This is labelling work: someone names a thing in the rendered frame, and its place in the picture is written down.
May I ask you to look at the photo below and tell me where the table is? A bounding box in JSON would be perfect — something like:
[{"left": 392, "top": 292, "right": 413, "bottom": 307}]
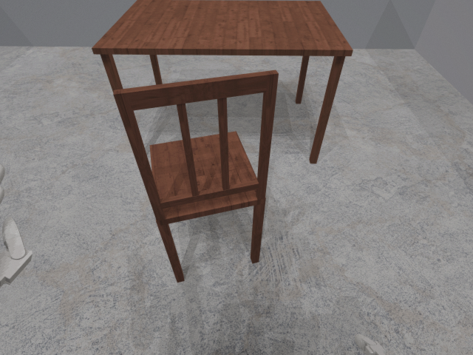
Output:
[{"left": 92, "top": 0, "right": 353, "bottom": 163}]

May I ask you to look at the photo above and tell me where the right robot hand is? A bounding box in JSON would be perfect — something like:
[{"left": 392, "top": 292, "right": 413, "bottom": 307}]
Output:
[{"left": 355, "top": 334, "right": 386, "bottom": 355}]

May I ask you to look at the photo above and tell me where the left robot hand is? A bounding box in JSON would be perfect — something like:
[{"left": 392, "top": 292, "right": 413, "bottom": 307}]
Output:
[{"left": 0, "top": 164, "right": 33, "bottom": 288}]

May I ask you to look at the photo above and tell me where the chair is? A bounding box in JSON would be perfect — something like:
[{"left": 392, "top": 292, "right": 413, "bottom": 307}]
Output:
[{"left": 113, "top": 70, "right": 279, "bottom": 283}]

